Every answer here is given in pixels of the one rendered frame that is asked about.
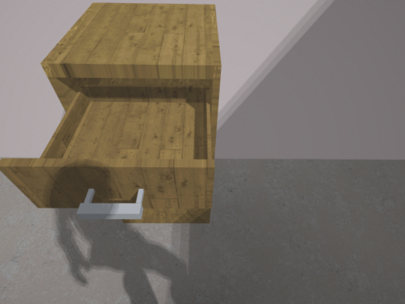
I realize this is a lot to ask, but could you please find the handle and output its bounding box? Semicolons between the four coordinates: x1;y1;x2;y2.
77;189;144;219

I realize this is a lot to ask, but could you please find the drawer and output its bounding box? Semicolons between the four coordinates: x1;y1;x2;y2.
0;85;215;208

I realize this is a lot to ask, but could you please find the cabinet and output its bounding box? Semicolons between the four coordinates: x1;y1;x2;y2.
41;3;221;224

